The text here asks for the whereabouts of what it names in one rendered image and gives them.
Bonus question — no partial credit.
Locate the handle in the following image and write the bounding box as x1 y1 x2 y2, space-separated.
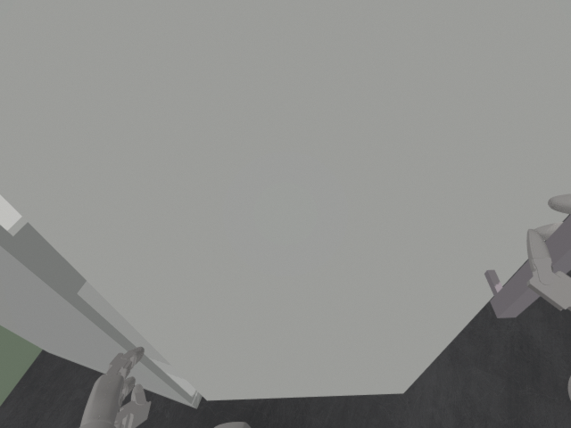
484 215 571 318

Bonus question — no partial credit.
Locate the fridge door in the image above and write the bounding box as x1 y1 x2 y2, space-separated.
0 0 571 400

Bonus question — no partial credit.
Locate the robot left hand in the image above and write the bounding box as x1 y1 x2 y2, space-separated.
80 347 151 428

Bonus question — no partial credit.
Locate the robot right hand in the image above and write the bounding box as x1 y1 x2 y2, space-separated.
526 194 571 311

